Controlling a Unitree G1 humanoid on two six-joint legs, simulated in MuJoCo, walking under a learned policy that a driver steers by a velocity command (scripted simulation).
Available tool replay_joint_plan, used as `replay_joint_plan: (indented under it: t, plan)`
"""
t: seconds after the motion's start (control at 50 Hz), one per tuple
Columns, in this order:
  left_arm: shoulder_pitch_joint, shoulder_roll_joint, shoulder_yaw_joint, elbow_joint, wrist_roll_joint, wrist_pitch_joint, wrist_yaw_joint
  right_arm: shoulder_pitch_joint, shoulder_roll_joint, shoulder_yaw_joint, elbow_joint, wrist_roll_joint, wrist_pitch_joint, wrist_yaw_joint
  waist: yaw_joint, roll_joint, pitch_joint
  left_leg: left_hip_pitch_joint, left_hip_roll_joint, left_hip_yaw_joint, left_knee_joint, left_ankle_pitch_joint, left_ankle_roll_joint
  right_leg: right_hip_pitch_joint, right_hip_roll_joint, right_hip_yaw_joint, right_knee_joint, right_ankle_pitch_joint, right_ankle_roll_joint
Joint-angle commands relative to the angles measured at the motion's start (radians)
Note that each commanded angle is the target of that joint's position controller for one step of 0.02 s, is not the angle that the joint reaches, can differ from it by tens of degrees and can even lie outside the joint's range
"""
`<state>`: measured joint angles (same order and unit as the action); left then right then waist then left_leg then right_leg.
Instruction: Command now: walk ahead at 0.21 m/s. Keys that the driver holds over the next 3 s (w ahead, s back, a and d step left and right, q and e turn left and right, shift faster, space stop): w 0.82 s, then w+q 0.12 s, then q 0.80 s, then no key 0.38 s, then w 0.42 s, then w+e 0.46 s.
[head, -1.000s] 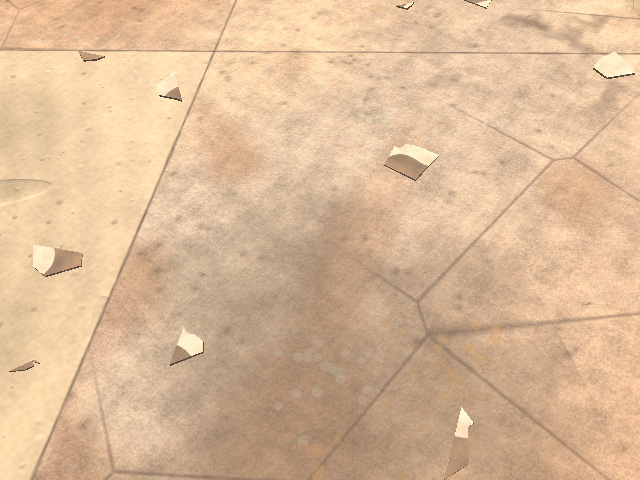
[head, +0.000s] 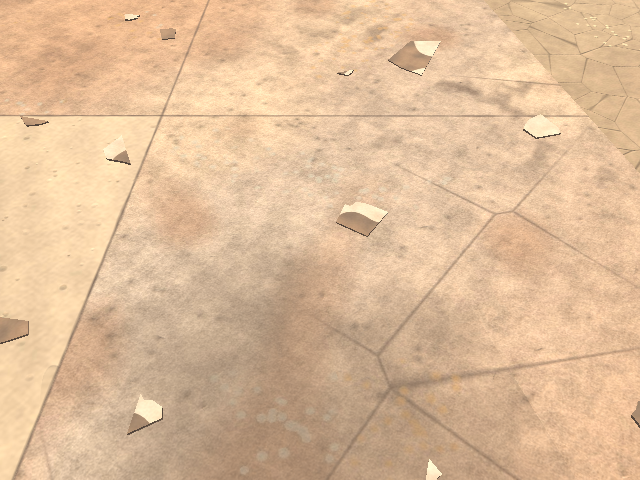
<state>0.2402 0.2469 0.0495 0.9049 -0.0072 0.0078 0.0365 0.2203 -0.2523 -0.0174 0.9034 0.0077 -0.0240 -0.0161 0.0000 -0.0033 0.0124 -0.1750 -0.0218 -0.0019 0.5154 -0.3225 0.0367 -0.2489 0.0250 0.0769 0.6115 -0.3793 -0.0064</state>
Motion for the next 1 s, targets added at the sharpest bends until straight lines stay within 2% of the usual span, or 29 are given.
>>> replay_joint_plan:
  t: [0.02, 0.04, 0.08, 0.12, 0.14, 0.16, 0.18, 0.2, 0.22, 0.24, 0.3, 0.36, 0.44, 0.5, 0.56, 0.6, 0.62, 0.64, 0.66, 0.68, 0.7, 0.72, 0.74, 0.76, 0.78, 0.82, 0.84, 0.9, 1.0]
  plan:
    - [-0.116, 0.099, 0.022, -0.094, -0.017, -0.059, -0.012, 0.048, -0.212, -0.056, -0.023, 0.005, -0.022, -0.016, -0.046, 0.168, 0.158, -0.026, 0.362, -0.504, -0.388, -0.443, 0.223, -0.276, -0.047, -0.039, 0.176, -0.079, -0.021]
    - [-0.113, 0.104, 0.024, -0.093, -0.02, -0.07, -0.02, 0.047, -0.205, -0.057, -0.025, 0.004, -0.029, -0.014, -0.045, 0.157, 0.146, 0.019, 0.366, -0.493, -0.385, -0.372, 0.223, -0.312, -0.07, -0.031, 0.197, -0.112, -0.028]
    - [-0.099, 0.096, 0.021, -0.083, -0.023, -0.088, -0.037, 0.015, -0.2, -0.058, -0.036, 0.02, -0.032, -0.009, -0.026, 0.136, 0.112, 0.042, 0.315, -0.381, -0.369, -0.24, 0.183, -0.244, -0.082, -0.054, 0.078, -0.092, -0.041]
    - [-0.016, 0.08, 0.024, -0.031, -0.016, -0.098, -0.046, -0.032, -0.208, -0.061, -0.044, 0.033, -0.023, -0.004, 0.029, 0.119, 0.061, -0.079, 0.221, -0.222, -0.311, -0.118, 0.14, 0.035, -0.024, -0.135, -0.116, 0.134, -0.033]
    - [0.058, 0.087, 0.033, 0.009, -0.013, -0.095, -0.046, -0.02, -0.194, -0.058, -0.04, 0.027, -0.019, -0.002, 0.054, 0.103, 0.028, -0.142, 0.184, -0.178, -0.251, -0.092, 0.124, 0.173, 0.014, -0.16, -0.141, 0.195, -0.018]
    - [0.14, 0.102, 0.043, 0.037, -0.016, -0.09, -0.042, -0.02, -0.159, -0.046, -0.04, 0.02, -0.021, 0.001, 0.089, 0.073, -0.002, -0.208, 0.151, -0.135, -0.159, -0.067, 0.097, 0.288, 0.003, -0.131, -0.154, 0.179, -0.021]
    - [0.245, 0.156, 0.057, 0.051, -0.017, -0.09, -0.032, -0.046, -0.083, -0.022, -0.058, 0.005, -0.029, 0.009, 0.131, -0.093, -0.026, -0.327, 0.065, -0.032, 0.132, -0.042, 0.031, 0.396, -0.164, 0.12, -0.276, 0.046, -0.078]
    - [0.319, 0.281, 0.079, 0.052, -0.011, -0.095, -0.04, -0.055, -0.052, -0.014, -0.112, 0.01, -0.051, 0.007, 0.134, -0.311, -0.052, -0.539, -0.038, 0.007, 0.414, -0.216, -0.006, 0.479, -0.384, 0.566, -0.427, -0.119, -0.242]
    - [0.26, 0.218, 0.058, 0.044, 0.001, -0.109, -0.046, -0.059, -0.126, -0.031, -0.112, 0.036, -0.065, 0.005, 0.102, -0.187, 0.001, -0.626, 0.023, -0.085, 0.591, -0.253, 0.009, 0.413, -0.433, 0.645, -0.457, -0.254, -0.3]
    - [0.184, 0.164, 0.04, 0.018, 0.0, -0.119, -0.048, -0.056, -0.152, -0.038, -0.109, 0.05, -0.076, 0.013, 0.072, -0.13, 0.07, -0.682, 0.075, -0.107, 0.637, -0.146, 0.034, 0.381, -0.393, 0.545, -0.461, -0.264, -0.268]
    - [0.107, 0.109, 0.012, -0.007, 0.006, -0.115, -0.054, -0.069, -0.147, -0.047, -0.091, 0.017, -0.085, 0.029, 0.036, -0.085, 0.086, -0.635, 0.146, -0.072, 0.55, 0.075, 0.034, 0.316, -0.28, 0.273, -0.482, 0.075, -0.175]
    - [0.165, 0.123, 0.011, 0.013, 0.005, -0.103, -0.043, -0.107, -0.1, -0.038, -0.102, 0.005, -0.074, 0.045, 0.045, -0.08, 0.071, -0.606, 0.137, -0.013, 0.446, 0.181, -0.014, 0.295, -0.233, 0.129, -0.493, 0.343, -0.18]
    - [0.194, 0.153, 0.012, 0.024, 0.005, -0.095, -0.024, -0.263, -0.058, -0.017, -0.162, 0.009, -0.072, 0.047, 0.076, -0.073, 0.103, -0.502, 0.096, 0.034, 0.163, 0.34, -0.05, 0.196, -0.196, 0.025, -0.528, 0.397, -0.173]
    - [0.237, 0.159, 0.014, 0.047, -0.005, -0.095, -0.02, -0.335, -0.065, -0.014, -0.191, 0.017, -0.073, 0.056, 0.085, -0.077, 0.131, -0.444, 0.073, 0.034, 0.052, 0.405, -0.036, 0.205, -0.226, 0.01, -0.542, 0.387, -0.174]
    - [0.226, 0.167, 0.023, 0.054, -0.013, -0.087, -0.019, -0.344, -0.096, -0.022, -0.209, 0.018, -0.08, 0.068, 0.049, -0.077, 0.119, -0.431, 0.069, 0.009, -0.005, 0.366, 0.009, 0.315, -0.274, 0.001, -0.485, 0.502, -0.153]
    - [0.202, 0.189, 0.032, 0.046, -0.005, -0.075, -0.018, -0.259, -0.136, -0.041, -0.191, 0.016, -0.08, 0.068, -0.008, -0.104, 0.038, -0.304, 0.027, 0.035, 0.004, 0.294, 0.042, 0.373, -0.28, -0.014, -0.36, 0.805, -0.132]
    - [0.19, 0.191, 0.033, 0.042, 0.002, -0.064, -0.018, -0.134, -0.167, -0.06, -0.156, 0.017, -0.077, 0.062, -0.074, -0.114, -0.046, -0.147, -0.007, 0.062, 0.006, 0.27, 0.068, 0.366, -0.254, -0.038, -0.206, 0.971, -0.115]
    - [0.19, 0.175, 0.025, 0.032, 0.01, -0.057, -0.016, 0.036, -0.205, -0.081, -0.107, 0.018, -0.071, 0.051, -0.15, -0.103, -0.153, 0.105, 0.015, 0.042, 0.019, 0.275, 0.1, 0.253, -0.211, -0.064, 0.011, 0.952, -0.085]
    - [0.292, 0.076, -0.005, 0.008, 0.02, -0.066, -0.026, 0.18, -0.292, -0.102, -0.08, -0.01, -0.067, 0.043, -0.13, 0.082, -0.322, 0.523, 0.269, -0.325, 0.032, 0.163, 0.228, -0.121, -0.102, -0.092, 0.394, 0.577, -0.034]
    - [0.352, 0.003, -0.029, 0.032, 0.008, -0.09, -0.033, 0.22, -0.268, -0.094, -0.057, -0.003, -0.065, 0.053, -0.106, 0.257, -0.447, 0.645, 0.41, -0.74, -0.166, -0.093, 0.314, -0.328, 0.045, 0.018, 0.633, -0.183, -0.012]
    - [0.23, 0.124, 0.003, 0.006, -0.028, -0.111, -0.038, 0.157, -0.192, -0.071, -0.058, 0.008, -0.07, 0.052, -0.118, 0.185, -0.286, 0.526, 0.368, -0.697, -0.237, -0.178, 0.255, -0.436, -0.013, 0.073, 0.729, -0.17, -0.035]
    - [0.135, 0.163, 0.013, -0.028, -0.044, -0.124, -0.036, 0.058, -0.168, -0.063, -0.075, 0.008, -0.073, 0.051, -0.091, 0.129, -0.138, 0.357, 0.343, -0.551, -0.266, -0.112, 0.22, -0.47, -0.066, 0.034, 0.714, -0.07, -0.051]
    - [0.089, 0.159, 0.014, -0.036, -0.034, -0.129, -0.028, -0.012, -0.148, -0.058, -0.086, 0.0, -0.078, 0.051, -0.059, 0.049, -0.068, 0.201, 0.311, -0.439, -0.295, 0.012, 0.205, -0.427, -0.114, 0.014, 0.662, 0.022, -0.051]
    - [0.09, 0.146, 0.02, -0.035, -0.02, -0.123, -0.024, -0.05, -0.124, -0.051, -0.091, -0.014, -0.084, 0.054, -0.021, 0.048, -0.032, 0.09, 0.272, -0.348, -0.32, 0.119, 0.193, -0.368, -0.149, 0.013, 0.612, 0.079, -0.048]
    - [0.119, 0.121, 0.019, -0.028, -0.014, -0.111, -0.023, -0.065, -0.107, -0.047, -0.087, -0.022, -0.088, 0.057, 0.009, 0.071, -0.036, 0.028, 0.246, -0.296, -0.348, 0.156, 0.19, -0.307, -0.169, 0.019, 0.587, 0.109, -0.045]
    - [0.133, 0.086, 0.015, -0.027, -0.01, -0.09, -0.022, -0.055, -0.106, -0.047, -0.07, -0.013, -0.095, 0.058, 0.03, 0.074, -0.018, -0.036, 0.23, -0.228, -0.392, 0.202, 0.207, -0.288, -0.184, 0.004, 0.533, 0.121, -0.03]
    - [0.099, 0.09, 0.016, -0.045, -0.003, -0.084, -0.019, -0.039, -0.119, -0.049, -0.06, -0.009, -0.098, 0.056, 0.028, 0.068, 0.006, -0.059, 0.224, -0.213, -0.409, 0.221, 0.216, -0.311, -0.19, -0.003, 0.49, 0.145, -0.018]
    - [-0.046, 0.099, 0.018, -0.107, 0.015, -0.09, -0.015, 0.028, -0.158, -0.058, -0.038, -0.003, -0.09, 0.033, -0.002, 0.037, 0.051, -0.037, 0.211, -0.193, -0.43, 0.263, 0.222, -0.411, -0.184, -0.01, 0.289, 0.3, 0.023]
    - [-0.24, 0.073, 0.002, -0.164, 0.012, -0.117, -0.036, 0.132, -0.19, -0.065, -0.009, 0.007, -0.062, 0.009, -0.062, 0.041, 0.057, -0.03, 0.148, -0.113, -0.344, 0.482, 0.16, -0.281, -0.076, -0.062, -0.048, 0.52, 0.043]
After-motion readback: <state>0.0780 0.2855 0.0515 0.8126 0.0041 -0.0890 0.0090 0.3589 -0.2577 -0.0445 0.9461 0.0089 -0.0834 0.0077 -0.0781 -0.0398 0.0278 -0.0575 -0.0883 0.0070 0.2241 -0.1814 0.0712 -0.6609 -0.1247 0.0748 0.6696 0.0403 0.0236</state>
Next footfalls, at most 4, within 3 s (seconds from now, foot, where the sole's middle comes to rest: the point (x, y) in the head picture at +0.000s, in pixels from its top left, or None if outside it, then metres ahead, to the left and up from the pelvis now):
0.64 left None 0.45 0.09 -0.77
1.14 right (382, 389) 0.75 -0.11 -0.77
1.56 left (278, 441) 0.62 0.12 -0.77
2.02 right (369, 394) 0.74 -0.08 -0.77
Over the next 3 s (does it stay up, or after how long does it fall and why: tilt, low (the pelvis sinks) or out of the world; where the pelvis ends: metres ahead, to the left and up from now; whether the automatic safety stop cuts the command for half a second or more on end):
stays up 0.95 0.16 0.00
